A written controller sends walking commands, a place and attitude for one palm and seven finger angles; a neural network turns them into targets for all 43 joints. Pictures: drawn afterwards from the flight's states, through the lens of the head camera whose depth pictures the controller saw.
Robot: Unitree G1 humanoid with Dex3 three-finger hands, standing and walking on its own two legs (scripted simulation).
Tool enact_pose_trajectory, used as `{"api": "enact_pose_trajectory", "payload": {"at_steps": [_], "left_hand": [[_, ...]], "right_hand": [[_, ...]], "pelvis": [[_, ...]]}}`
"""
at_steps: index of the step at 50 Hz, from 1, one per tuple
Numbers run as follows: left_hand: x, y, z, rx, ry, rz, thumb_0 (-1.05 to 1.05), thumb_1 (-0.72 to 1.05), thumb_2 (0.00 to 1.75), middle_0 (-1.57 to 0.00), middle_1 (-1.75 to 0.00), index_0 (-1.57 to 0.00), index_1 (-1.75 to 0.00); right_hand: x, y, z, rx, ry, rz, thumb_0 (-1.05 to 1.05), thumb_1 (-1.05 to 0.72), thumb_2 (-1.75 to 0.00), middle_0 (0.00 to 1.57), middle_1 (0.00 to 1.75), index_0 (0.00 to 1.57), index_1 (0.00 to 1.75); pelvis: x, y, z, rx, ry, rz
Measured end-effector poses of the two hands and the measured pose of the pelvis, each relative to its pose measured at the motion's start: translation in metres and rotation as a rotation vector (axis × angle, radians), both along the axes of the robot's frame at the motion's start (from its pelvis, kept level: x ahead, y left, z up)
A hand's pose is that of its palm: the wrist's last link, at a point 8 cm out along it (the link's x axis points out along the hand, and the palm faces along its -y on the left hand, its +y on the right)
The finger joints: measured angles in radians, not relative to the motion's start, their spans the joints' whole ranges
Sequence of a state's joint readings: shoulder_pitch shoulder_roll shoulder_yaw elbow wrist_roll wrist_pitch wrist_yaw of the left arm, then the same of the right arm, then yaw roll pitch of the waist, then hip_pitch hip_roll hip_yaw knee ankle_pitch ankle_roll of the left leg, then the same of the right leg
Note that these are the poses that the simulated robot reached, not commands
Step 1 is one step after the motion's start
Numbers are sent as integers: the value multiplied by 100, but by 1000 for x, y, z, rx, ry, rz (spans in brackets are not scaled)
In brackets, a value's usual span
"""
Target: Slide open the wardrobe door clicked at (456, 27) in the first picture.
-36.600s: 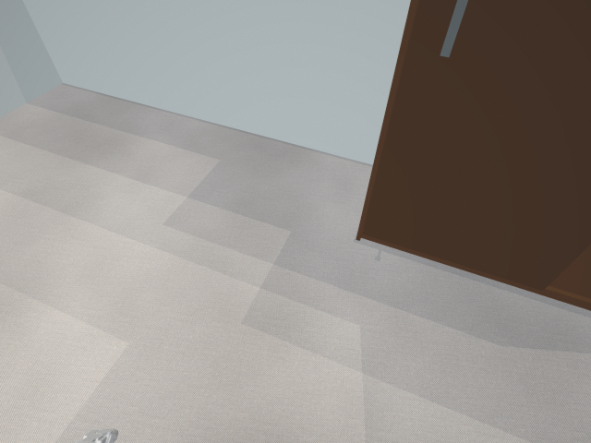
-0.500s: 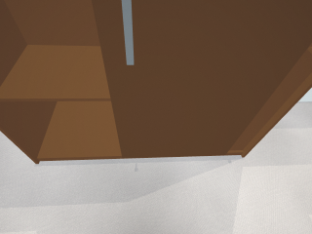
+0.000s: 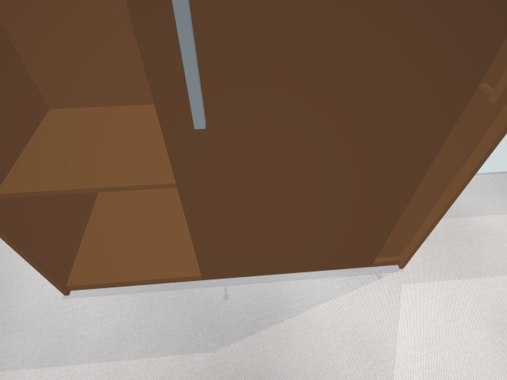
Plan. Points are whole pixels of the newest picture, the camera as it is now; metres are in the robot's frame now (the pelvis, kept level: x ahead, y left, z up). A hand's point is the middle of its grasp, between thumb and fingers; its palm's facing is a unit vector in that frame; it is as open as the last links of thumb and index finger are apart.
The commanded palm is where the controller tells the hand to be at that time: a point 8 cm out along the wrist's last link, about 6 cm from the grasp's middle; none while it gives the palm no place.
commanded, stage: let the arm hang, fingers relaxed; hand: left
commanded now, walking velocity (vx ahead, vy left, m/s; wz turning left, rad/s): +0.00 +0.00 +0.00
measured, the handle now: (191, 60) +0.60 +0.15 +0.22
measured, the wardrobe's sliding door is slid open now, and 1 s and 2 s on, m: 0.56 0.56 0.56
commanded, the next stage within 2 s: look to check the result in 0.08 s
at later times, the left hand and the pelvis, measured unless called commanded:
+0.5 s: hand out of the picture +0.01 +0.19 -0.18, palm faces +0.01 -0.97 -0.24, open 7.3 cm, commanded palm none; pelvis +0.01 +0.00 +0.00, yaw +0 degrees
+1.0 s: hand out of the picture +0.05 +0.20 -0.17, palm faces +0.00 -0.97 -0.26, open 7.3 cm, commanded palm none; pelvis +0.01 +0.00 +0.00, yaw -1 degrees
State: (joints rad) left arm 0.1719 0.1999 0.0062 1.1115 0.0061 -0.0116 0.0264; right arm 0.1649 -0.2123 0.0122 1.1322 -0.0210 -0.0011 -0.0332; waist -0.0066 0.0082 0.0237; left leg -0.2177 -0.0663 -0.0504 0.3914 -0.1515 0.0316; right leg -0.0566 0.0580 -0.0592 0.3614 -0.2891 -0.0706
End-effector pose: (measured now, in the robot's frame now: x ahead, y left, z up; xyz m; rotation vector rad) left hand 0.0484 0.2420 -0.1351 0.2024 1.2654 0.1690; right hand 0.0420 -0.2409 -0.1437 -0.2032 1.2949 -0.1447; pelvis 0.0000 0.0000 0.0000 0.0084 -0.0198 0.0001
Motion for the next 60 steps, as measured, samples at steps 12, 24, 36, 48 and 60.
{"api": "enact_pose_trajectory", "payload": {"at_steps": [12,24,36,48,60], "left_hand": [[-29,-15,-11,-42,109,25,0,90,90,-20,-30,-21,-30],[-41,-3,-8,-12,153,37,0,90,90,-20,-30,-21,-30],[-19,5,-4,3,96,18,0,90,90,-20,-30,-20,-30],[-3,9,-1,14,72,2,0,90,90,-20,-30,-21,-30],[6,13,2,36,71,-4,0,90,90,-20,-30,-21,-30]], "right_hand": [[-22,-6,2,-26,84,-24,0,-91,-90,20,30,20,30],[-20,1,-1,-11,93,-25,0,-91,-90,20,30,21,30],[1,-2,1,-16,41,-10,0,-91,-90,20,30,21,30],[12,-14,5,-38,25,-4,0,-91,-90,20,30,21,30],[17,-26,7,-54,27,-8,0,-91,-90,20,30,21,30]], "pelvis": [[5,-3,0,-2,2,-3],[9,-1,0,-2,3,-7],[11,1,1,1,3,-8],[14,0,2,6,8,-10],[18,-5,2,8,10,-16]]}}
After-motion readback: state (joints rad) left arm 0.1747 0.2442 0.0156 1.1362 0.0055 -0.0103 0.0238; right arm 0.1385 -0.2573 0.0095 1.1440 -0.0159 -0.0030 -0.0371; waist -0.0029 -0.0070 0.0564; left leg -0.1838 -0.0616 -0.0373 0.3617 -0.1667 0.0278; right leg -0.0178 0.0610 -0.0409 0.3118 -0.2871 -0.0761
